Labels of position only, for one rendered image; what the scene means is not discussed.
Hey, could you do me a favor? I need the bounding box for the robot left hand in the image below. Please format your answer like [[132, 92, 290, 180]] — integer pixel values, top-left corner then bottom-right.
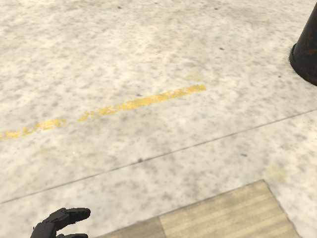
[[30, 208, 91, 238]]

